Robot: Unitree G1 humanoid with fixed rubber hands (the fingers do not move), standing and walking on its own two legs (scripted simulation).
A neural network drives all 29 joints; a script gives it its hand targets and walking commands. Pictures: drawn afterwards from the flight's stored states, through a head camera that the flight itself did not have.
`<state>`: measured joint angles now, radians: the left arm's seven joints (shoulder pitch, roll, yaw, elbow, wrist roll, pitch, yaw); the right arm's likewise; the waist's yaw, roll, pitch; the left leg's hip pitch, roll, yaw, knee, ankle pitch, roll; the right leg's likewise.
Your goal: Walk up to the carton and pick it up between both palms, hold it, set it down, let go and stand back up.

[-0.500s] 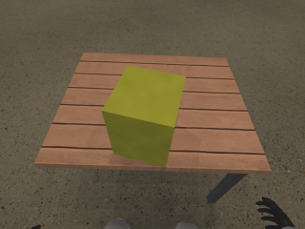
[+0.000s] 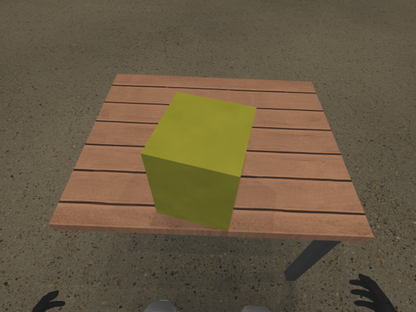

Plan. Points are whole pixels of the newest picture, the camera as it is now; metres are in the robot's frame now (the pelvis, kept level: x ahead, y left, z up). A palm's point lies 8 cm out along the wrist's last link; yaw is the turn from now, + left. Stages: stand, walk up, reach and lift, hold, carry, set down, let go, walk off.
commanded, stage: reach and lift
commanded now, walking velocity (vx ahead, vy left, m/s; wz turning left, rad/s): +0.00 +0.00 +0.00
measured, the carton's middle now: (203, 163) +0.46 +0.03 -0.03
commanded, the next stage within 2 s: none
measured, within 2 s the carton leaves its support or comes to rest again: neither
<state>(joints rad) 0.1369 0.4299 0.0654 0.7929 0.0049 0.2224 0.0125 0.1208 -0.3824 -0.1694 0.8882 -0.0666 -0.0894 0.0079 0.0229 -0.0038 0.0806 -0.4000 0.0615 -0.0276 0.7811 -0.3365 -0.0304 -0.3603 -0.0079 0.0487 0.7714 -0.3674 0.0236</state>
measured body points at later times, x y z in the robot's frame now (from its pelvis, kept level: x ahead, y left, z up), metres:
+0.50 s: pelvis +0.01 +0.00 +0.01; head +0.00 +0.01 +0.46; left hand +0.22 +0.31 -0.04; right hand +0.16 -0.29 -0.06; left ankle +0.05 +0.15 -0.71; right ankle +0.03 -0.15 -0.71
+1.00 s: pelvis +0.02 +0.00 +0.02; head +0.01 +0.02 +0.47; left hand +0.24 +0.29 -0.01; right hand +0.18 -0.23 -0.03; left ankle +0.05 +0.15 -0.71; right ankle +0.03 -0.15 -0.71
